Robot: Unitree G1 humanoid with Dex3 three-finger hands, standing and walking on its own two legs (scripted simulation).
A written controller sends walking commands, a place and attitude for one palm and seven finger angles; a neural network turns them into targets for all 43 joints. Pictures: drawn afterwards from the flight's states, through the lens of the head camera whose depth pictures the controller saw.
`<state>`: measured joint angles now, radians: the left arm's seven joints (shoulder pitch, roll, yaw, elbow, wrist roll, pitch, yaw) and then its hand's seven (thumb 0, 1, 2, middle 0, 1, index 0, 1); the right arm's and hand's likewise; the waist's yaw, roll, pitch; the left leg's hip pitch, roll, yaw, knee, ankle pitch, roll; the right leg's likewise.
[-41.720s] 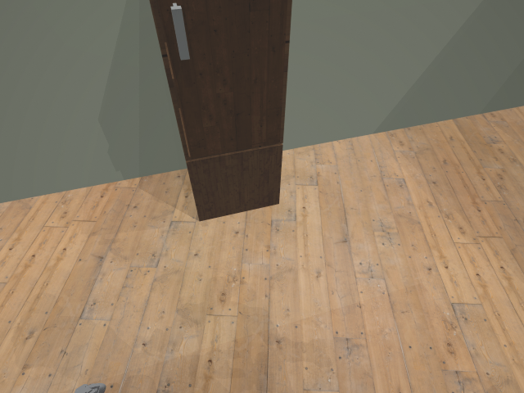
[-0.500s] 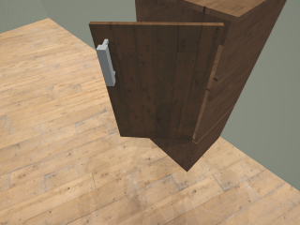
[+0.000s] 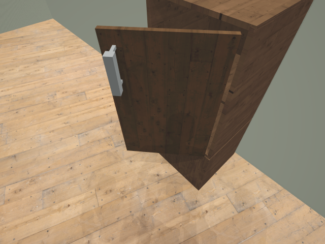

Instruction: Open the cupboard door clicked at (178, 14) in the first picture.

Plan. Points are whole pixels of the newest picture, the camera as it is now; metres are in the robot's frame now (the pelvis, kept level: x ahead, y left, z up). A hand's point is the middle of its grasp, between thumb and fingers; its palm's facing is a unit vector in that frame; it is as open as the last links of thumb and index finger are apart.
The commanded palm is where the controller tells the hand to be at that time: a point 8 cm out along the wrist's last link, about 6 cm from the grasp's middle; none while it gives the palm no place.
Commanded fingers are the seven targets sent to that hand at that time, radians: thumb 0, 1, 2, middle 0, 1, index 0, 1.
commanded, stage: come to a stop and stand still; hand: left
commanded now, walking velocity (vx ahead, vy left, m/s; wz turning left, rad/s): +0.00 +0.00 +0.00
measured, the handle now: (115, 70) +0.54 +0.17 +0.14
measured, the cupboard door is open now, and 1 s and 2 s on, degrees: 42 42 42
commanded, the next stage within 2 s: look again from close up in 0.04 s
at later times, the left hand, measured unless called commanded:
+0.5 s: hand out of the picture +0.04 +0.21 -0.17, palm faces +0.01 -0.97 -0.24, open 7.4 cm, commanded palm none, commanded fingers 0.00 0.90 0.90 -0.20 -0.30 -0.20 -0.30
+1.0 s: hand (79, 206) +0.20 +0.21 +0.00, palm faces +0.07 -1.00 -0.05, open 7.9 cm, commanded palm +0.13 +0.27 -0.03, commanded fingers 0.00 0.55 0.75 -0.23 -0.53 -0.23 -0.53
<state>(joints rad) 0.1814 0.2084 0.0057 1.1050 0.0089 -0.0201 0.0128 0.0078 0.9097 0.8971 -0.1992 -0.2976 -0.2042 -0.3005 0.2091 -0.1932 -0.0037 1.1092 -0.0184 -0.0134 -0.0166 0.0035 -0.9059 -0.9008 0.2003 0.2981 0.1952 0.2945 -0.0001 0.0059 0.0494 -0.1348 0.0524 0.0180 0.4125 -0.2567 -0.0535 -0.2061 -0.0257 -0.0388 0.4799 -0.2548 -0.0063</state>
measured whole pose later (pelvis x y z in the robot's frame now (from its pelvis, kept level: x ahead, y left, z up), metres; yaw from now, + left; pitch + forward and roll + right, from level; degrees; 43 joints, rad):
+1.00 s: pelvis -0.02 +0.01 -0.04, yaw +1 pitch +7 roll +1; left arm 0.32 0.19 0.20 0.24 -0.25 -0.54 -0.27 0.01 0.77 0.84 -0.21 -0.39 -0.21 -0.39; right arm 0.18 -0.24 -0.05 0.65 0.01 -0.30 -0.02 0.01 -0.90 -0.90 0.20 0.30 0.20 0.29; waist -0.01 -0.01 -0.09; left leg -0.52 0.03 0.02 0.82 -0.42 -0.03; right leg -0.58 -0.06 -0.02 0.85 -0.40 0.02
